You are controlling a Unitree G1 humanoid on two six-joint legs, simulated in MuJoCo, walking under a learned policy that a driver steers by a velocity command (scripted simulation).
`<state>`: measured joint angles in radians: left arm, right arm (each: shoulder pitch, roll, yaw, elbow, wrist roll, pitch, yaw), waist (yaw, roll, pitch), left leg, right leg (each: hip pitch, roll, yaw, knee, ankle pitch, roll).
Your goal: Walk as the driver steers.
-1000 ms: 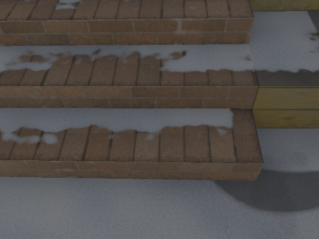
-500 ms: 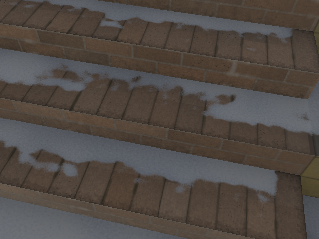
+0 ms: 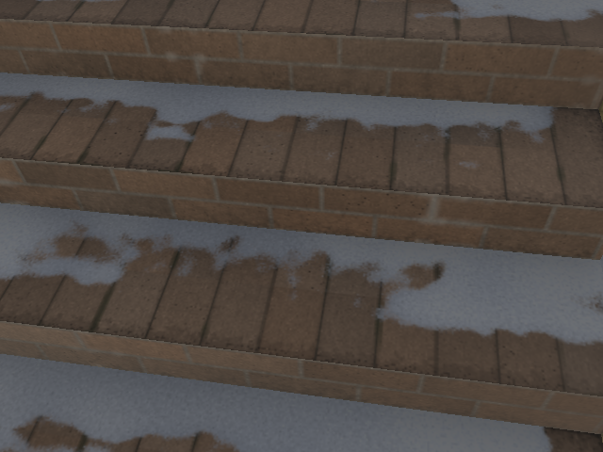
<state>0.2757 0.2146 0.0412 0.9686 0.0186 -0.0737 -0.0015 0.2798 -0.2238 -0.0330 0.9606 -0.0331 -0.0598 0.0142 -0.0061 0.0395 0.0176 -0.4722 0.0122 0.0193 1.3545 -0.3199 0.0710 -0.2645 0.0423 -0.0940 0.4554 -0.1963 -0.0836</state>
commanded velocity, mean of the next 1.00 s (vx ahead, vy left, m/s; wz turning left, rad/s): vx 0.50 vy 0.00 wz -0.26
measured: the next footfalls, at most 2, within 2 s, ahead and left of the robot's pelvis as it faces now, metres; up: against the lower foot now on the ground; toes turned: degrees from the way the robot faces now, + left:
left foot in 0.42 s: +0.42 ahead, +0.15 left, +0.15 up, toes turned +6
right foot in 1.00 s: +0.70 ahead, -0.02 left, +0.30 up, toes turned -22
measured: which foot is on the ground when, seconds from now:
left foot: up 0.00-0.40, down 0.42-1.00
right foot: down 0.00-0.44, up 0.46-0.98, down 1.00-1.00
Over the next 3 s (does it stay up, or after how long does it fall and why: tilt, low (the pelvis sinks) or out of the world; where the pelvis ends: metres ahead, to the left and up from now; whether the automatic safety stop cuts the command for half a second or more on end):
stays up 0.93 -0.11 0.45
